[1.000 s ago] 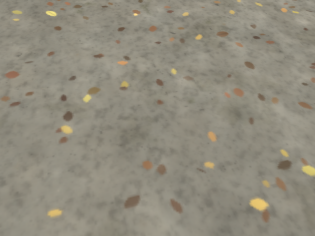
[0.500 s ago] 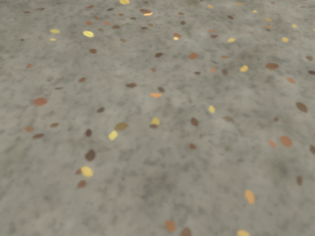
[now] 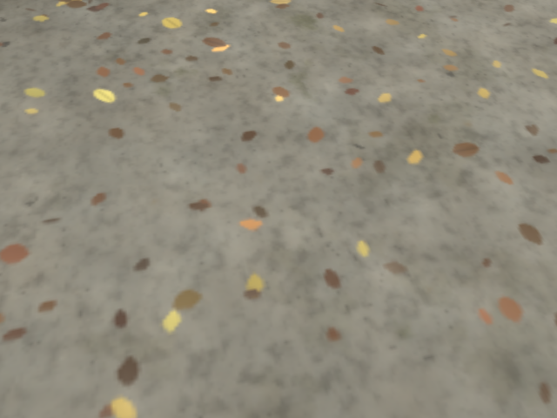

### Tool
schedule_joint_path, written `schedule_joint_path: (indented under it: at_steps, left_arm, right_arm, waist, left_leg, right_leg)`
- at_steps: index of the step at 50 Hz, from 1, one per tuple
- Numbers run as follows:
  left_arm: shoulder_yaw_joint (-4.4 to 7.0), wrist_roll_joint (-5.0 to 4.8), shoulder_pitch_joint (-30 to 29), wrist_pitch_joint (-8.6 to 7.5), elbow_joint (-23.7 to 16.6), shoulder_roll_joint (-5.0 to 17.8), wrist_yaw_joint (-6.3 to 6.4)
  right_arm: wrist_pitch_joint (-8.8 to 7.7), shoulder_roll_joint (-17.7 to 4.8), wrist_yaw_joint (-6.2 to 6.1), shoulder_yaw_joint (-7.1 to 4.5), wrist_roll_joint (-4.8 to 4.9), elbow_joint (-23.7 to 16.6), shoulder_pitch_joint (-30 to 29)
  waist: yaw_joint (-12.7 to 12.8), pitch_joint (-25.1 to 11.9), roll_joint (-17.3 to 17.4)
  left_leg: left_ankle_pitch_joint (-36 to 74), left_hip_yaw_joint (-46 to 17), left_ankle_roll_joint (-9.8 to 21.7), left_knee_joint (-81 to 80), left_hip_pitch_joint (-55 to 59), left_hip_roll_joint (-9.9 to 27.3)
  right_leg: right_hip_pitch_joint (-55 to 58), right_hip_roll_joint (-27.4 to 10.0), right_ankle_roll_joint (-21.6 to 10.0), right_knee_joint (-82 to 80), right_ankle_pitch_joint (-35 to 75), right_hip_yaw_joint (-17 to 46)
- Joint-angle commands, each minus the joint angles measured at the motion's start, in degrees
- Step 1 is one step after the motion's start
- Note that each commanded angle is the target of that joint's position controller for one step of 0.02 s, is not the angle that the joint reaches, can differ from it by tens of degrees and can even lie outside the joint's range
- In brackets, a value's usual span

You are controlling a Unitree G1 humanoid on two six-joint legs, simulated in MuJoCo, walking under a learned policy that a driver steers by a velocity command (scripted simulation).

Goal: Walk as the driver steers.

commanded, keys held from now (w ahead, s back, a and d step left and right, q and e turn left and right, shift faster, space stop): no key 0.42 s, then w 0.30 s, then w+q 0.28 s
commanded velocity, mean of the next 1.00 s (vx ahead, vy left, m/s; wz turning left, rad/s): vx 0.24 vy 0.00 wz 0.07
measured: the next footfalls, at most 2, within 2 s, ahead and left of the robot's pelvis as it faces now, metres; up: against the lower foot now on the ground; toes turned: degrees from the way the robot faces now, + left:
right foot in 0.16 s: +0.23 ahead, -0.13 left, +0.00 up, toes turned -2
left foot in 0.40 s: +0.13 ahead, +0.11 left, +0.00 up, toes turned +1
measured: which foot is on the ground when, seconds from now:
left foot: down 0.00-0.18, up 0.20-0.38, down 0.40-0.70, up 0.72-1.00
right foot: up 0.00-0.14, down 0.16-1.00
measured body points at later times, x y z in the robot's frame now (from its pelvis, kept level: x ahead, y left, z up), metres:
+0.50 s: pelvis +0.12 -0.02 -0.01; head +0.13 -0.02 +0.44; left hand +0.23 +0.23 -0.15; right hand +0.15 -0.29 -0.16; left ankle +0.09 +0.11 -0.75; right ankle +0.18 -0.13 -0.75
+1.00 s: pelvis +0.29 -0.03 -0.01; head +0.31 -0.03 +0.44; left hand +0.23 +0.22 -0.15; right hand +0.46 -0.27 -0.13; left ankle +0.43 +0.14 -0.69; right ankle +0.19 -0.13 -0.75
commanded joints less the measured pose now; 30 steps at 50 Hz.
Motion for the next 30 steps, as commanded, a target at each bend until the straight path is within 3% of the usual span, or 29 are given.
schedule_joint_path:
  at_steps: [1,4,6,7,8,9,10,11,12,15,18,19,20,21,22,23,25,27,28,30]
  left_arm:
    - [-0.02,0.06,0.4,0.03,-1.7,1.6,-0.3]
    - [0.25,0.22,-1.8,0.0,-2.3,3.1,-0.58]
    - [0.72,0.69,-0.4,-0.34,-1.8,4.3,-0.79]
    - [1.19,1.05,2.2,-0.52,-0.6,5.3,-0.71]
    - [2.02,1.49,4.1,-0.61,0.0,8.6,-0.26]
    - [2.1,1.74,4.8,-0.22,0.2,10.4,0.12]
    - [1.04,1.12,6.4,0.71,1.2,5.5,0.2]
    - [0.06,0.47,5.7,1.22,1.4,2.6,-0.01]
    - [-0.17,0.55,3.8,1.42,1.3,2.9,-0.19]
    - [0.24,0.88,-3.9,1.68,-0.2,5.3,0.34]
    - [0.16,0.3,-7.0,2.71,0.1,4.4,0.85]
    - [0.02,-0.19,-5.2,2.81,1.0,3.7,0.87]
    - [-0.05,-0.18,-3.4,2.85,1.8,3.4,0.81]
    - [0.2,0.07,-2.7,3.09,1.7,3.6,0.91]
    - [0.08,0.51,-3.2,3.16,2.0,3.2,1.12]
    - [0.25,0.23,-2.8,3.08,2.2,3.2,1.32]
    - [0.72,-0.65,-1.8,2.61,2.8,3.6,1.51]
    - [0.73,-0.7,-3.7,1.39,2.5,2.1,0.85]
    - [0.76,-0.83,-4.5,0.65,2.2,1.6,0.33]
    - [0.89,-1.3,-5.1,-0.74,1.6,1.4,-0.61]
  right_arm:
    - [-0.24,-9.7,-0.94,-1.76,0.21,-2.3,-1.8]
    - [0.67,-9.5,-1.2,-1.7,0.78,-0.7,-1.7]
    - [1.37,-9.2,-1.44,-1.73,1.3,-0.1,-2.9]
    - [1.63,-8.6,-1.52,-1.56,1.44,0.3,-2.6]
    - [1.46,-7.7,-1.57,-1.29,0.52,0.6,0.2]
    - [1.0,-4.5,-1.33,-0.36,-0.56,1.6,7.3]
    - [1.4,-2.4,-1.51,0.49,-0.23,2.9,8.4]
    - [2.39,-4.4,-1.72,0.03,0.61,2.2,4.8]
    - [3.46,-5.8,-2.18,-0.35,1.28,1.3,1.8]
    - [6.23,-6.4,-3.47,-1.04,0.88,1.8,0.4]
    - [6.16,-3.1,-3.28,-0.48,0.26,4.7,3.5]
    - [6.17,-3.8,-2.97,-0.55,-0.43,4.8,2.9]
    - [6.24,-5.5,-2.89,-0.66,-0.77,4.0,1.3]
    - [6.13,-8.0,-2.88,-1.06,-0.3,3.8,0.0]
    - [5.58,-7.0,-2.81,-0.95,0.07,4.2,-0.4]
    - [5.0,-6.5,-2.89,-0.9,0.23,4.3,-0.9]
    - [3.83,-7.9,-2.93,-1.53,0.58,4.0,-0.9]
    - [2.62,-9.5,-2.83,-2.28,1.23,4.5,2.4]
    - [2.09,-10.6,-2.9,-2.73,1.66,4.9,3.3]
    - [1.09,-9.4,-2.93,-2.74,1.96,5.2,4.0]
  waist:
    - [1.4,-4.6,6.8]
    - [1.2,-4.1,7.1]
    - [2.8,-4.5,6.6]
    - [4.1,-5.3,5.3]
    - [3.5,-7.8,1.6]
    - [-0.5,-13.3,-5.2]
    - [1.4,-16.7,-8.7]
    - [2.3,-15.1,-8.0]
    - [2.3,-12.8,-6.7]
    - [0.2,-8.3,-5.4]
    - [-2.2,-7.3,-4.8]
    - [-1.6,-6.7,-3.5]
    - [-0.1,-4.6,-1.3]
    - [2.1,-1.3,2.8]
    - [1.8,-0.7,4.2]
    - [2.0,-0.3,5.5]
    - [1.9,0.3,8.5]
    - [0.2,2.5,11.8]
    - [-0.2,3.9,13.4]
    - [0.0,5.0,12.9]
  left_leg:
    - [35.0,-2.9,6.9,-2.3,-2.6,12.6]
    - [31.7,-4.9,6.7,0.2,0.9,14.6]
    - [28.7,-6.1,5.5,4.7,2.5,14.7]
    - [26.0,-5.9,3.9,8.3,2.4,12.9]
    - [20.6,-4.4,1.2,13.3,0.2,9.3]
    - [3.1,-3.1,-1.7,19.9,-8.3,5.3]
    - [-15.4,-3.2,-4.2,26.3,-11.2,3.2]
    - [-26.7,-4.8,-5.4,30.1,-13.4,3.2]
    - [-29.2,-6.0,-5.8,32.0,-15.6,4.0]
    - [-21.7,-6.9,-6.7,30.2,-11.8,6.4]
    - [-4.9,-3.1,-5.4,15.1,-0.4,4.6]
    - [-2.0,-3.1,-4.6,12.1,0.8,4.7]
    - [-3.3,-5.3,-3.2,9.2,-0.6,7.1]
    - [-13.1,-5.8,-1.7,8.4,-8.1,7.4]
    - [-21.5,-6.0,-1.1,6.3,-12.8,6.9]
    - [-24.3,-6.5,-1.0,4.6,-14.5,7.1]
    - [-28.0,-9.4,0.4,2.2,-13.6,8.7]
    - [-30.6,-18.2,4.1,-1.9,-7.3,14.8]
    - [-29.5,-22.9,6.4,-3.2,-4.4,18.8]
    - [-21.2,-24.5,7.9,-2.4,-0.4,21.5]
  right_leg:
    - [10.5,2.5,0.5,-9.3,9.7,-1.8]
    - [11.1,2.8,-0.8,-13.3,8.0,-0.5]
    - [13.8,3.3,-2.4,-17.5,7.1,-0.5]
    - [18.4,3.7,-3.4,-21.7,12.4,-0.7]
    - [25.7,0.0,-5.0,-21.5,32.9,2.8]
    - [38.7,-7.1,-10.9,-16.8,48.4,9.5]
    - [41.1,-11.9,-16.7,-17.6,46.2,14.8]
    - [37.9,-12.5,-17.7,-20.5,36.3,17.4]
    - [34.7,-11.9,-16.8,-23.2,24.3,18.3]
    - [22.1,-9.7,-12.7,-29.1,3.5,15.9]
    - [14.3,-3.7,-8.3,-29.6,-7.3,7.8]
    - [13.7,-1.9,-6.2,-29.4,-13.4,6.2]
    - [13.1,-0.5,-4.0,-29.0,-19.2,5.0]
    - [15.9,2.2,-2.4,-28.4,-19.7,2.3]
    - [20.1,3.6,-1.7,-26.0,-18.9,0.8]
    - [21.8,4.5,-1.9,-23.0,-18.9,-0.1]
    - [19.7,6.3,-3.2,-17.2,-21.4,-2.5]
    - [11.2,8.3,-3.2,-10.5,-16.9,-5.4]
    - [7.3,7.3,-3.7,-7.4,-14.3,-4.9]
    - [3.6,4.8,-4.9,-5.8,-15.2,-3.5]
Velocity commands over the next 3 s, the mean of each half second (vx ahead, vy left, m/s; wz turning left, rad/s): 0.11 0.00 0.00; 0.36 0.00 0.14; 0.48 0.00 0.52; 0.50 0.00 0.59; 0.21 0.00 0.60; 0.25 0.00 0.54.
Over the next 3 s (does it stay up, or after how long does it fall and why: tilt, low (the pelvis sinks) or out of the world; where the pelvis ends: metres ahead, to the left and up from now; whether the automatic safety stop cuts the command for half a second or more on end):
stays up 1.01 0.40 0.00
